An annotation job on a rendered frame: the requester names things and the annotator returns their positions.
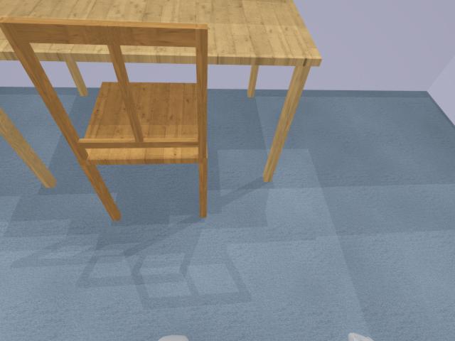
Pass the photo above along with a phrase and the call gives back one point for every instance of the table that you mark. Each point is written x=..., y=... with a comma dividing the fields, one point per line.
x=240, y=32

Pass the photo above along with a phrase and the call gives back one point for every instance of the chair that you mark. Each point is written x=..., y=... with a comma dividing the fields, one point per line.
x=132, y=122

